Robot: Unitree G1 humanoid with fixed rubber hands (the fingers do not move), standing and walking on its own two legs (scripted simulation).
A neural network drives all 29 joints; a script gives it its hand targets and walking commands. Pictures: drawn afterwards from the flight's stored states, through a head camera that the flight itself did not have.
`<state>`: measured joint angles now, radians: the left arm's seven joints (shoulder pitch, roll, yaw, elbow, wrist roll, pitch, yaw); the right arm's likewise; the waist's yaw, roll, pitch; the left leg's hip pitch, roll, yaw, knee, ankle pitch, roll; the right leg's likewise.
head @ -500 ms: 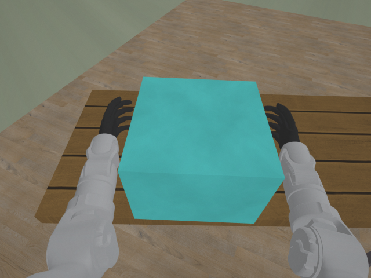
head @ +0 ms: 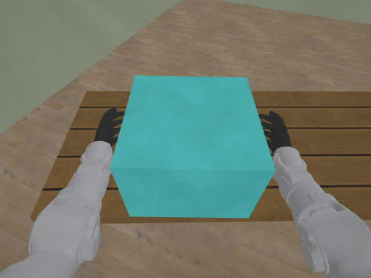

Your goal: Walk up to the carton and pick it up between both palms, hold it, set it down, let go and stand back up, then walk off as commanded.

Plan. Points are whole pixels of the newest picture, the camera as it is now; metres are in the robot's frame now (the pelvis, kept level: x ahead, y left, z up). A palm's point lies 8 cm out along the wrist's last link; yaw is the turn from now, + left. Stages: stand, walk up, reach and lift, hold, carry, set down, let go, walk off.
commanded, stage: set down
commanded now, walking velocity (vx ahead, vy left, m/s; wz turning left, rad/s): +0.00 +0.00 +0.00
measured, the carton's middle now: (190, 144) +0.44 +0.01 +0.04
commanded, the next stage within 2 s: none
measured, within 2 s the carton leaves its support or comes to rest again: neither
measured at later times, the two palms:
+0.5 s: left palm (82, 166) +0.35 +0.24 +0.07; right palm (302, 175) +0.33 -0.23 +0.07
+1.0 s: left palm (74, 200) +0.28 +0.24 +0.06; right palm (320, 210) +0.25 -0.23 +0.07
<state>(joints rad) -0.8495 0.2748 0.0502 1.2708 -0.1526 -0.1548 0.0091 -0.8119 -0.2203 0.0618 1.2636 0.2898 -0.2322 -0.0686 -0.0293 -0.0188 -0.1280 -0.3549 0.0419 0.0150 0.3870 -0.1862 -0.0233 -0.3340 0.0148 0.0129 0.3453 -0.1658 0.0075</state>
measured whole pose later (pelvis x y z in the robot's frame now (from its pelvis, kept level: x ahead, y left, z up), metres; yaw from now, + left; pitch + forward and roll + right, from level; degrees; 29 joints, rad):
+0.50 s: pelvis -0.03 +0.00 +0.00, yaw +0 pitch +6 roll +0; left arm -0.62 0.37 -0.01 1.03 -0.26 -0.06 -0.05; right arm -0.52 -0.30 0.10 0.92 0.37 -0.11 -0.04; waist -0.03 -0.02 -0.14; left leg -0.34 0.04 0.01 0.39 -0.15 -0.02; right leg -0.32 0.02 0.01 0.36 -0.14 0.00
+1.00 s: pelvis -0.03 +0.00 +0.00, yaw +0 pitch +2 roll -1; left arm -0.19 0.35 0.06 0.37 -0.26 0.20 -0.02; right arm -0.09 -0.30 0.00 0.29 0.37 0.07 -0.04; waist -0.03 -0.02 -0.07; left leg -0.27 0.04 0.02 0.39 -0.16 -0.02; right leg -0.25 0.02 0.01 0.36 -0.14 0.00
